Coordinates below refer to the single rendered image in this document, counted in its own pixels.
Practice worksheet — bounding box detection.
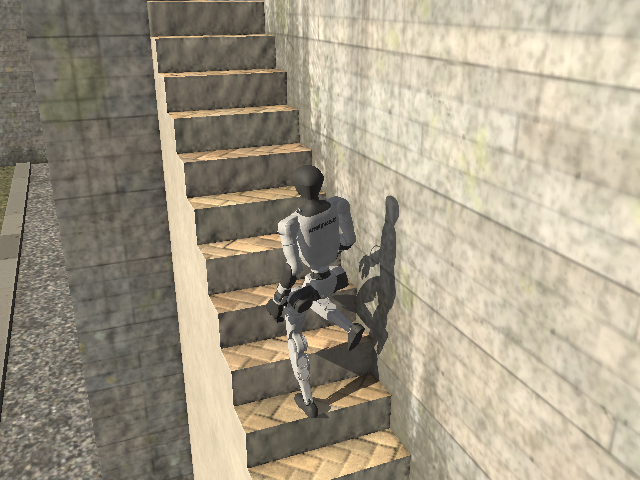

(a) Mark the right robot forearm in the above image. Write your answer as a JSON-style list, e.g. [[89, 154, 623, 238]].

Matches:
[[337, 243, 353, 255]]

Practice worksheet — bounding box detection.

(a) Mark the robot left hand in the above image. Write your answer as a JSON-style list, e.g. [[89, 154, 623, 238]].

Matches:
[[266, 299, 288, 323]]

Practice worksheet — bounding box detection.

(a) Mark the left robot forearm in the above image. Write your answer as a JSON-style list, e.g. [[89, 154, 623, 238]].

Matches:
[[273, 263, 297, 305]]

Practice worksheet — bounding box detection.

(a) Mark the robot head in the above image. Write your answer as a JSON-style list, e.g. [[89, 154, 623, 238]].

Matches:
[[292, 165, 331, 217]]

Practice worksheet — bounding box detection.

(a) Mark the left robot upper arm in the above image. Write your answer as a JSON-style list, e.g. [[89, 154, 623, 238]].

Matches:
[[277, 215, 303, 276]]

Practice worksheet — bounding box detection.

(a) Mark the right robot upper arm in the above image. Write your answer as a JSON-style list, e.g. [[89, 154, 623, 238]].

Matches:
[[327, 196, 356, 246]]

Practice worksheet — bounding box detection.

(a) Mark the robot right shin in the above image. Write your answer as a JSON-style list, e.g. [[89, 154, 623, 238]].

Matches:
[[310, 297, 353, 333]]

